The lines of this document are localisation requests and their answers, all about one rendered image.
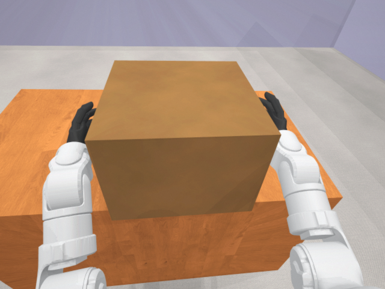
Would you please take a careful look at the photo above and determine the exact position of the carton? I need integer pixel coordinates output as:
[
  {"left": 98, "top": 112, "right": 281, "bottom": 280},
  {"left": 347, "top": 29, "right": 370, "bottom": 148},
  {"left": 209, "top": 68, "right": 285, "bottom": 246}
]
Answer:
[{"left": 84, "top": 60, "right": 281, "bottom": 220}]

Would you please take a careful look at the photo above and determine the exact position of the pedestal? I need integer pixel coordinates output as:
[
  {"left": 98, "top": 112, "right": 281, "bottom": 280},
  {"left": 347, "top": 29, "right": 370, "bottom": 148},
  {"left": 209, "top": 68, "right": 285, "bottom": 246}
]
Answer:
[{"left": 0, "top": 89, "right": 343, "bottom": 289}]

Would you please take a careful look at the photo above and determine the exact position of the robot right upper arm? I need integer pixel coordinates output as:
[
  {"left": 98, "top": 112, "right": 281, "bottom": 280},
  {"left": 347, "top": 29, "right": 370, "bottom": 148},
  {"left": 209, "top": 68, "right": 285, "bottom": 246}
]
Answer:
[{"left": 290, "top": 241, "right": 382, "bottom": 289}]

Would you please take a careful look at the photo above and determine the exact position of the robot left upper arm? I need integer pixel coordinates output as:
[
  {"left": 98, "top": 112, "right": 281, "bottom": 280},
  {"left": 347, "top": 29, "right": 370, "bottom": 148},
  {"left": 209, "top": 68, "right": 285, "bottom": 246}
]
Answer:
[{"left": 40, "top": 267, "right": 107, "bottom": 289}]

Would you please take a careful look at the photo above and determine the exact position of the robot left hand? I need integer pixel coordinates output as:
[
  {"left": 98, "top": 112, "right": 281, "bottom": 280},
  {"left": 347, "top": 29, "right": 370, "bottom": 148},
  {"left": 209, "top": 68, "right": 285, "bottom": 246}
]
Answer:
[{"left": 67, "top": 102, "right": 96, "bottom": 144}]

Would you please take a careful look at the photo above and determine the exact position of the left robot forearm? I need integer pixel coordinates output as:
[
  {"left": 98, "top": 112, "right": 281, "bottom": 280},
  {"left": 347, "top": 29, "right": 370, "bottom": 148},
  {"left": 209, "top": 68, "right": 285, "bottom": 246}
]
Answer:
[{"left": 35, "top": 141, "right": 97, "bottom": 289}]

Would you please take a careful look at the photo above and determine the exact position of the right robot forearm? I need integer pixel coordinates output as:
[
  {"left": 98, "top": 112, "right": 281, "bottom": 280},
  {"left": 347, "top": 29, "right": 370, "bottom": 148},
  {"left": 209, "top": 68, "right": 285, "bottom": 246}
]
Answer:
[{"left": 270, "top": 130, "right": 364, "bottom": 286}]

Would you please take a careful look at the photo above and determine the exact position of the robot right hand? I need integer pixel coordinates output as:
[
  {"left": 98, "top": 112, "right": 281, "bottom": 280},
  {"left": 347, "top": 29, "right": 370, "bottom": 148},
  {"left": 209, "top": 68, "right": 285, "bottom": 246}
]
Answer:
[{"left": 259, "top": 92, "right": 287, "bottom": 130}]

